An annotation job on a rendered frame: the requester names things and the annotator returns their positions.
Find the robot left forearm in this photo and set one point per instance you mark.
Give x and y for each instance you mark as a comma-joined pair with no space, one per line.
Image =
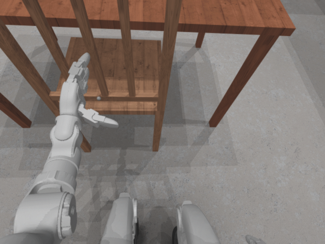
62,165

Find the left robot upper arm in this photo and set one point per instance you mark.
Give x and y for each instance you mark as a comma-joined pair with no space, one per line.
45,218

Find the left robot thigh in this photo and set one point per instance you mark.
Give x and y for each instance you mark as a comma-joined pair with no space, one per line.
122,218

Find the chair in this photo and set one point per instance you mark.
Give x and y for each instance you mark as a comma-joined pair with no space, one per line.
130,76

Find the table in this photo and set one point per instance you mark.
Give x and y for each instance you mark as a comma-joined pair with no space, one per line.
267,18

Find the robot left hand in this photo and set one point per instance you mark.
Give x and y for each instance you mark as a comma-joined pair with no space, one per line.
72,94

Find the right robot shin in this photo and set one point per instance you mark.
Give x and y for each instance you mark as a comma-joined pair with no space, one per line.
181,236

